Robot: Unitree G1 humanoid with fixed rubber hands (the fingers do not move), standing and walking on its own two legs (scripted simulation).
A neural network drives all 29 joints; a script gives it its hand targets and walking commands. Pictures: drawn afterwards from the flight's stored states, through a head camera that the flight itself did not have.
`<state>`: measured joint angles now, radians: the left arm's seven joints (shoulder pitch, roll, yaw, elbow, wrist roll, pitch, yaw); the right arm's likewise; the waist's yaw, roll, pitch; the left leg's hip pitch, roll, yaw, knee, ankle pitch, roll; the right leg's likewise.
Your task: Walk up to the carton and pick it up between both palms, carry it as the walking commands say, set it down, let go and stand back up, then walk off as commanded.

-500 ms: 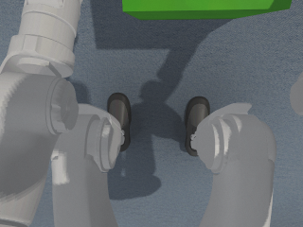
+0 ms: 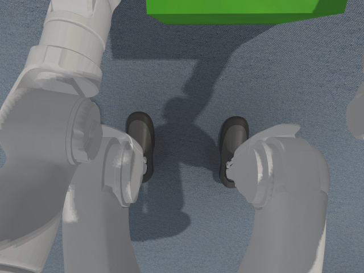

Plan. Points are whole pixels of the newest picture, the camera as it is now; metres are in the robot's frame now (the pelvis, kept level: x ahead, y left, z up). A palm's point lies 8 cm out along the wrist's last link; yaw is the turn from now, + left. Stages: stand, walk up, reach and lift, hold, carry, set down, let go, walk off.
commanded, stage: reach and lift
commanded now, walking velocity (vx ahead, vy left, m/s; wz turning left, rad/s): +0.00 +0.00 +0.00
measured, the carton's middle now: out of the picture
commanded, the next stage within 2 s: none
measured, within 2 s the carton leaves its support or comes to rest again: leaves its support in 0.96 s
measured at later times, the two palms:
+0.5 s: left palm out of the picture +0.56 +0.10 -0.20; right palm out of the picture +0.57 -0.24 -0.19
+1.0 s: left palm out of the picture +0.56 +0.10 -0.19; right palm out of the picture +0.58 -0.24 -0.18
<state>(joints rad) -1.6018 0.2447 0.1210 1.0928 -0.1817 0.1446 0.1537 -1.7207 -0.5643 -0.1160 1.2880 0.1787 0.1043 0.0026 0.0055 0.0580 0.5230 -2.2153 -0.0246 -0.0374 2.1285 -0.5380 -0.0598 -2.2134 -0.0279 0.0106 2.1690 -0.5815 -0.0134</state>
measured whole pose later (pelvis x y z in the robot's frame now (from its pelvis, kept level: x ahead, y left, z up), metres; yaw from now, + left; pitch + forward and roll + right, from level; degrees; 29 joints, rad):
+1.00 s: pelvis +0.00 +0.00 +0.00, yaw -1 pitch +35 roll +2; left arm -1.59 0.23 0.15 1.02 -0.18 0.23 0.18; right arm -1.71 -0.54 -0.10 1.16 0.14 0.24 0.02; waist 0.00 0.06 0.53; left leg -2.20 -0.03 -0.04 2.14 -0.55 -0.06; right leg -2.21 -0.01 0.02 2.18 -0.57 -0.01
